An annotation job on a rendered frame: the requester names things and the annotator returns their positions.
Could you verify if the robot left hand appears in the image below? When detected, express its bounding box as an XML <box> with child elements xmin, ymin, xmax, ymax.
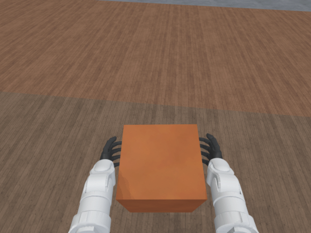
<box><xmin>100</xmin><ymin>136</ymin><xmax>122</xmax><ymax>167</ymax></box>

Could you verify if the carton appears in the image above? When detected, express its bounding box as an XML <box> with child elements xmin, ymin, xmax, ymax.
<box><xmin>116</xmin><ymin>124</ymin><xmax>207</xmax><ymax>213</ymax></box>

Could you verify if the robot left forearm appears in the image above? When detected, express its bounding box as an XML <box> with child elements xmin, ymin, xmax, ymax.
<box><xmin>68</xmin><ymin>159</ymin><xmax>116</xmax><ymax>233</ymax></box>

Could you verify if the robot right forearm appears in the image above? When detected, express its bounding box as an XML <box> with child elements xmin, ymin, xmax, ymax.
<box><xmin>207</xmin><ymin>158</ymin><xmax>259</xmax><ymax>233</ymax></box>

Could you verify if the robot right hand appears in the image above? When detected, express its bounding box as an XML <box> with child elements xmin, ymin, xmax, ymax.
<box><xmin>199</xmin><ymin>133</ymin><xmax>223</xmax><ymax>166</ymax></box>

